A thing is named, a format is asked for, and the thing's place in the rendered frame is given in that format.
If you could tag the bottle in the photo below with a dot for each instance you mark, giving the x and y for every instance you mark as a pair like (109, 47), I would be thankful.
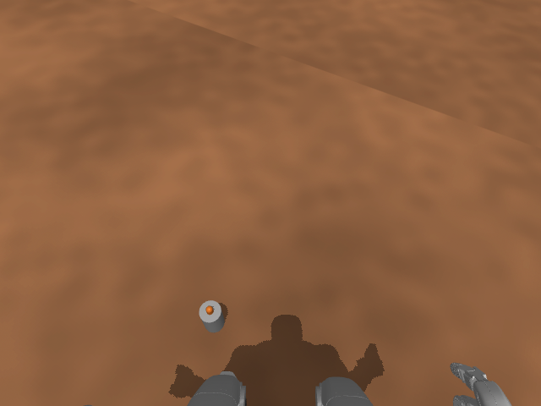
(211, 315)

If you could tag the right robot hand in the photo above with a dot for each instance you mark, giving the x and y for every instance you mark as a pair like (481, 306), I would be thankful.
(487, 393)

